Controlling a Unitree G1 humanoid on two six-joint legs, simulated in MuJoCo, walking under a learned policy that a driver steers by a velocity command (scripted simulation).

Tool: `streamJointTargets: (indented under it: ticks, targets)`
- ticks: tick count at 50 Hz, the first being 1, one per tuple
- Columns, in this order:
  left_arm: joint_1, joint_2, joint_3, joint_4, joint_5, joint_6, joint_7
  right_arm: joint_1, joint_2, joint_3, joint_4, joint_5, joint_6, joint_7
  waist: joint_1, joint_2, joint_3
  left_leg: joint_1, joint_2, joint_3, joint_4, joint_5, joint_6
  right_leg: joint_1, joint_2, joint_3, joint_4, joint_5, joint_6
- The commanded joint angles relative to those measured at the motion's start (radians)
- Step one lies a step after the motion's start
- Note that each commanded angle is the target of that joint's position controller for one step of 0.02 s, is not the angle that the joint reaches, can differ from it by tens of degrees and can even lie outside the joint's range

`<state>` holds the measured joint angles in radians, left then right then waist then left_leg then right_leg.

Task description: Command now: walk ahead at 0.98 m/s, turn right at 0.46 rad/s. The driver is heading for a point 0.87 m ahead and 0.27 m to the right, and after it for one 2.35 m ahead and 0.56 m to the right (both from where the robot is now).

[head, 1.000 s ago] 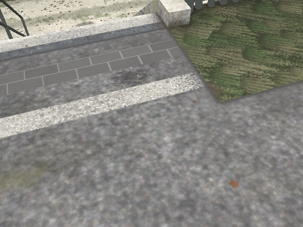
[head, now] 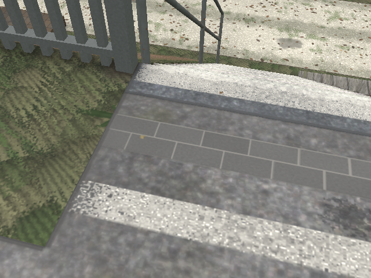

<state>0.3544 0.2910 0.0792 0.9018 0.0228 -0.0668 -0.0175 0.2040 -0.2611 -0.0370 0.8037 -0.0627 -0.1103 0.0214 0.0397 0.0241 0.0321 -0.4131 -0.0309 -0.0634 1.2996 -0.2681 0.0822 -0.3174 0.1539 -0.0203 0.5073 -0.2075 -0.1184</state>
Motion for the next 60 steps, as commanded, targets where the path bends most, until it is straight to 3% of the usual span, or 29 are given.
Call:
streamJointTargets:
  ticks: [1, 7, 10, 12, 13, 14, 15, 16, 18, 22, 30, 33, 35, 36, 37, 38, 40, 43, 46, 47, 52, 53, 54, 55, 56, 57, 58, 59, 60]
  targets:
    - [0.053, 0.053, -0.001, -0.026, -0.012, -0.037, 0.005, -0.023, -0.041, 0.016, -0.127, -0.027, 0.005, 0.006, -0.066, -0.027, 0.02, -0.255, 0.101, -0.043, -0.117, -0.045, -0.051, 0.098, -0.278, 0.528, -0.319, -0.113, -0.198]
    - [0.085, 0.12, 0.025, -0.066, -0.029, -0.047, -0.003, -0.308, -0.022, 0.059, -0.247, 0.024, 0.007, 0.031, 0.005, -0.059, 0.072, 0.044, 0.059, 0.073, -0.63, 0.336, -0.112, -0.124, -0.2, 0.377, -0.42, 0.186, -0.121]
    - [0.145, 0.134, 0.031, -0.056, -0.039, -0.038, -0.002, -0.318, -0.058, 0.047, -0.258, 0.026, 0.005, 0.012, 0.029, -0.067, 0.023, 0.068, 0.028, 0.067, -0.751, 0.327, -0.099, 0.082, -0.218, 0.389, -0.294, 0.411, -0.08]
    - [0.161, 0.166, 0.037, -0.049, -0.033, -0.032, 0.003, -0.195, -0.11, 0.02, -0.227, 0.025, -0.003, -0.009, -0.028, -0.06, -0.088, 0.234, -0.021, 0.077, -0.818, 0.192, -0.076, 0.172, -0.202, 0.371, -0.051, 0.653, -0.041]
    - [0.132, 0.186, 0.043, -0.057, -0.035, -0.033, -0.002, -0.05, -0.144, 0.002, -0.194, 0.022, -0.01, -0.024, -0.107, -0.058, -0.171, 0.431, 0.017, 0.055, -0.813, 0.167, -0.059, 0.1, -0.165, 0.349, 0.151, 0.628, -0.022]
    - [0.09, 0.141, 0.033, -0.088, -0.038, -0.042, -0.006, 0.154, -0.225, -0.028, -0.17, 0.006, -0.012, -0.048, -0.202, -0.017, -0.292, 0.668, 0.194, -0.107, -0.806, -0.071, -0.025, -0.056, -0.127, 0.305, 0.425, 0.41, -0.011]
    - [0.164, -0.026, -0.008, -0.13, -0.081, -0.043, 0.006, 0.241, -0.285, -0.048, -0.155, -0.037, -0.006, -0.054, -0.165, 0.227, -0.458, 0.95, 0.527, -0.576, -0.892, -0.335, 0.07, -0.357, -0.044, 0.185, 0.752, -0.292, 0.012]
    - [0.122, 0.042, -0.011, -0.155, -0.062, -0.026, 0.015, 0.203, -0.265, -0.061, -0.144, -0.01, 0.007, -0.046, -0.147, 0.243, -0.436, 0.853, 0.527, -0.769, -1.0, -0.516, 0.101, -0.47, -0.117, 0.128, 0.875, -0.227, -0.004]
    - [-0.042, 0.069, 0.0, -0.159, -0.019, -0.004, -0.001, 0.086, -0.11, -0.028, -0.139, 0.004, 0.007, -0.032, -0.131, 0.04, -0.155, 0.577, 0.412, -0.435, -1.025, -0.259, 0.058, -0.498, -0.196, 0.101, 0.824, -0.079, 0.001]
    - [-0.133, -0.012, -0.015, -0.221, 0.01, 0.049, -0.042, 0.145, -0.041, -0.012, -0.042, 0.036, -0.017, -0.018, -0.061, 0.073, -0.029, 0.4, 0.323, -0.098, -1.078, 0.119, 0.001, -0.501, -0.261, 0.081, 0.785, -0.061, 0.014]
    - [-0.398, 0.024, -0.051, -0.354, 0.009, 0.056, -0.092, 0.155, -0.137, -0.025, 0.02, 0.038, -0.036, -0.024, -0.026, 0.006, 0.107, 0.304, 0.224, 0.329, -1.178, 0.677, -0.064, -0.311, -0.191, -0.137, 0.327, 0.24, -0.036]
    - [-0.287, 0.083, -0.034, -0.319, 0.007, 0.05, -0.078, 0.209, -0.234, -0.045, 0.014, 0.035, -0.006, -0.044, 0.052, 0.066, -0.002, 0.442, 0.265, 0.345, -0.91, 1.277, -0.079, -0.111, -0.077, -0.201, 0.262, 0.142, -0.084]
    - [0.072, 0.157, 0.006, -0.218, 0.008, 0.042, -0.052, 0.14, -0.276, -0.058, -0.02, 0.025, 0.029, -0.052, 0.225, 0.075, -0.176, 0.328, 0.302, 0.305, -0.433, 1.293, -0.052, 0.293, -0.038, -0.125, 0.211, 0.063, -0.139]
    - [0.149, 0.199, 0.035, -0.168, 0.0, 0.044, -0.025, 0.141, -0.242, -0.056, -0.022, 0.015, 0.036, -0.038, 0.222, -0.026, -0.192, 0.11, 0.197, 0.298, -0.077, 0.629, -0.063, 0.508, -0.066, -0.025, 0.149, 0.003, -0.163]
    - [0.058, 0.289, 0.051, -0.186, -0.007, 0.057, -0.01, 0.174, -0.085, -0.016, -0.074, -0.005, 0.029, -0.026, 0.078, -0.248, -0.141, -0.234, 0.047, 0.26, 0.32, -0.263, -0.091, 0.6, -0.252, 0.295, 0.197, 0.2, -0.211]
    - [0.068, 0.351, 0.066, -0.234, 0.004, 0.07, -0.006, 0.159, -0.135, -0.014, -0.192, 0.027, 0.007, -0.022, 0.074, -0.238, -0.37, -0.459, 0.013, 0.038, 0.417, -0.234, -0.104, 0.809, -0.387, 0.733, -0.065, -0.044, -0.383]
    - [0.033, 0.254, 0.053, -0.219, -0.003, 0.065, 0.016, 0.045, -0.177, -0.009, -0.196, 0.024, -0.023, -0.022, 0.036, 0.003, -0.107, -0.497, 0.107, -0.014, 0.213, -0.087, -0.1, 0.531, -0.384, 0.745, -0.269, -0.175, -0.301]
    - [-0.075, 0.133, 0.001, -0.217, -0.011, 0.01, 0.026, 0.151, -0.127, 0.006, -0.13, -0.001, 0.038, -0.027, -0.112, 0.123, 0.015, -0.207, 0.187, 0.019, 0.016, -0.115, -0.137, 0.1, -0.33, 0.426, -0.238, 0.544, -0.236]
    - [-0.053, 0.123, -0.009, -0.16, -0.014, -0.029, 0.006, 0.098, -0.053, 0.023, -0.138, 0.023, 0.059, -0.011, -0.107, 0.041, 0.03, -0.088, 0.161, 0.099, -0.277, 0.044, -0.113, -0.003, -0.217, 0.153, -0.245, 0.93, -0.136]
    - [-0.135, 0.071, -0.015, -0.192, -0.054, -0.041, 0.024, -0.009, -0.069, 0.009, -0.16, 0.087, 0.013, -0.03, -0.06, 0.035, 0.002, -0.114, 0.154, 0.069, -0.336, 0.147, -0.114, 0.007, -0.208, 0.138, -0.22, 0.825, -0.104]
    - [0.028, 0.117, -0.023, -0.113, -0.019, -0.016, 0.071, -0.132, -0.036, 0.011, -0.187, 0.082, -0.04, 0.027, 0.03, -0.078, -0.061, 0.001, -0.015, 0.151, -0.76, 0.664, -0.059, 0.172, -0.188, 0.005, -0.148, 0.673, 0.03]
    - [0.001, 0.122, -0.021, -0.122, -0.012, -0.009, 0.075, -0.079, -0.074, -0.008, -0.184, 0.081, -0.036, 0.038, -0.004, -0.118, -0.085, 0.054, -0.047, 0.16, -0.758, 0.624, -0.049, 0.186, -0.191, -0.004, -0.071, 0.73, 0.057]
    - [0.021, 0.233, -0.017, -0.109, 0.096, -0.032, -0.023, 0.075, -0.116, -0.022, -0.132, 0.018, -0.006, 0.046, -0.133, -0.179, -0.026, 0.231, -0.05, 0.082, -0.632, 0.414, -0.103, 0.045, -0.245, -0.008, -0.01, 0.947, 0.167]
    - [-0.179, 0.278, 0.015, -0.192, 0.084, -0.064, -0.047, 0.384, -0.206, -0.055, -0.037, 0.023, 0.009, 0.031, -0.258, -0.1, -0.062, 0.443, -0.063, 0.106, -0.622, 0.357, -0.075, -0.069, -0.235, -0.043, 0.118, 1.108, 0.293]
    - [-0.306, 0.259, 0.007, -0.236, 0.046, -0.081, -0.059, 0.648, -0.257, -0.088, 0.07, 0.006, 0.021, 0.003, -0.398, 0.095, -0.177, 0.67, 0.015, 0.03, -0.729, 0.529, 0.049, -0.15, -0.165, -0.022, 0.597, 0.803, 0.388]
    - [-0.083, 0.035, -0.035, -0.2, 0.04, -0.076, -0.083, 0.553, -0.249, -0.064, 0.061, -0.006, 0.017, -0.01, -0.226, 0.299, -0.402, 0.909, 0.147, -0.216, -0.709, 1.173, 0.236, -0.283, 0.009, 0.029, 0.973, -0.407, 0.421]
    - [0.195, -0.051, -0.06, -0.221, 0.033, -0.066, -0.077, 0.45, -0.305, -0.078, 0.021, 0.001, -0.003, 0.0, -0.081, 0.136, -0.552, 0.967, 0.39, -0.684, -0.757, 1.21, 0.466, -0.361, -0.012, 0.258, 1.094, -0.449, 0.374]
    - [0.007, 0.129, -0.02, -0.251, 0.002, -0.048, -0.057, 0.22, -0.256, -0.072, -0.035, -0.015, -0.018, 0.01, -0.095, -0.046, -0.167, 0.619, 0.35, -0.692, -0.868, 0.802, 0.374, -0.522, -0.058, 0.27, 1.085, -0.381, 0.315]
    - [-0.027, 0.188, -0.005, -0.281, 0.024, -0.027, -0.025, 0.073, -0.202, -0.065, -0.08, 0.0, -0.016, 0.01, -0.041, -0.08, -0.157, 0.404, 0.262, -0.572, -0.974, 0.49, 0.328, -0.412, -0.084, 0.222, 0.976, -0.359, 0.239]
